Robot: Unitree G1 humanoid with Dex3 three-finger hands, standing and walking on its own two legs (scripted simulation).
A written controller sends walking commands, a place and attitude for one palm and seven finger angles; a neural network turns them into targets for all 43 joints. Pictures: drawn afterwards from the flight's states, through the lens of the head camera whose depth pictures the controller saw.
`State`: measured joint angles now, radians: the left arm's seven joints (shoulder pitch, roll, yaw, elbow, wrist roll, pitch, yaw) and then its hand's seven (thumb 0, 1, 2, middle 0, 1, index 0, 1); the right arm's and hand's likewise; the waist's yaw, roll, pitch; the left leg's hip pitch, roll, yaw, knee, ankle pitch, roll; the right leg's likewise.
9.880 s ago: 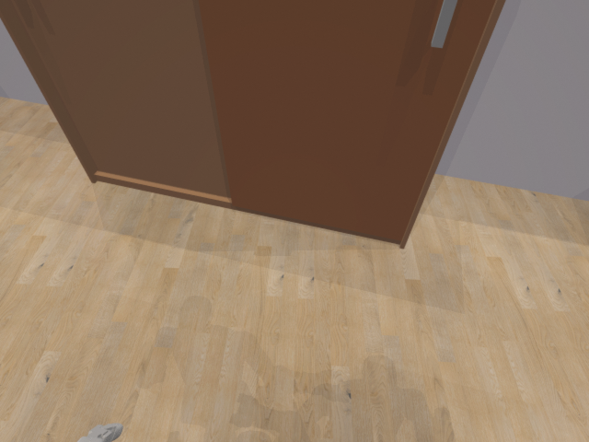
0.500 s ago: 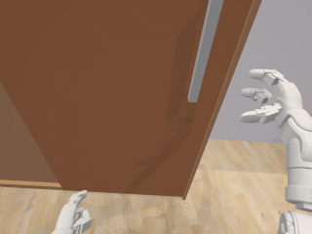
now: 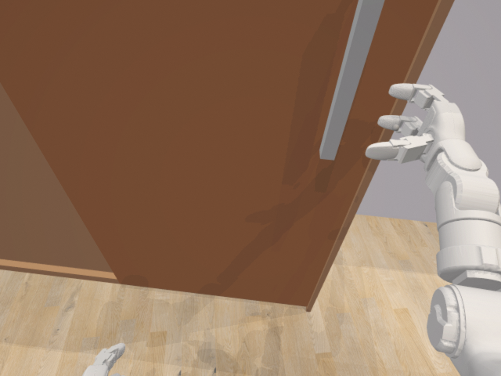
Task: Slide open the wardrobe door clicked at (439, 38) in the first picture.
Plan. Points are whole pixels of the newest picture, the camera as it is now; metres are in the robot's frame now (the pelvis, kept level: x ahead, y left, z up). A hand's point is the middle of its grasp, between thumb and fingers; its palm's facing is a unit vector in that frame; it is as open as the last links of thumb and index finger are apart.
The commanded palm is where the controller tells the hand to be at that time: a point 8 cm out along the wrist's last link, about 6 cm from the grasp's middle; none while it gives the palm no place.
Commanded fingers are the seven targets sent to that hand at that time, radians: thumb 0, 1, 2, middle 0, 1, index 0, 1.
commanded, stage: move the hooked fingers beside the handle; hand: right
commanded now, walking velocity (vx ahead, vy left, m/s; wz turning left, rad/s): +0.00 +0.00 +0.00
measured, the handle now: (347, 72) +0.53 -0.09 +0.26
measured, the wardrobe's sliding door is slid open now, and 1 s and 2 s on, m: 0.00 0.00 0.00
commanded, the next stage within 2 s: feel for the door with the fingertips in 1.32 s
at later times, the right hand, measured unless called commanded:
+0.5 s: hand (389, 124) +0.46 -0.16 +0.21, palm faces +0.06 +1.00 -0.01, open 14.0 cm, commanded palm +0.43 -0.21 +0.21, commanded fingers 0.00 0.50 -0.30 0.30 1.20 0.30 1.20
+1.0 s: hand (388, 123) +0.45 -0.16 +0.22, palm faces +0.05 +1.00 -0.02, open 14.0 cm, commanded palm +0.43 -0.20 +0.21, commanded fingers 0.00 0.50 -0.30 0.30 1.20 0.30 1.20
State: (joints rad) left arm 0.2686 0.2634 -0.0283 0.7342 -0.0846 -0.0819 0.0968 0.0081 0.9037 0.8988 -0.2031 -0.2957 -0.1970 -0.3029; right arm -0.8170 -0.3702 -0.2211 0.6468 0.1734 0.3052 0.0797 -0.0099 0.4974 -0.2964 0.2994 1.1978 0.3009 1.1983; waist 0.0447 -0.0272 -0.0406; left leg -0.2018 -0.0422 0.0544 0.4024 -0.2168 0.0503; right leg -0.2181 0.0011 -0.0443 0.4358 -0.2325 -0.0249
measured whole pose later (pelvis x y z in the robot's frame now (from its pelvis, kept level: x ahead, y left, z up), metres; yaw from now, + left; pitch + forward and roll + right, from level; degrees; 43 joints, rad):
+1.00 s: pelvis +0.00 +0.00 +0.00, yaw -1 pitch +2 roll +1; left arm 0.29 0.26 -0.02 0.74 -0.08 -0.09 0.08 0.01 0.90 0.90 -0.20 -0.30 -0.20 -0.30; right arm -0.91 -0.35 -0.19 0.81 0.16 0.19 0.07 -0.01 0.50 -0.30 0.30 1.20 0.30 1.20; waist 0.05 -0.03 -0.04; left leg -0.23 -0.04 0.07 0.40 -0.21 0.05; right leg -0.25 0.00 -0.03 0.45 -0.23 -0.03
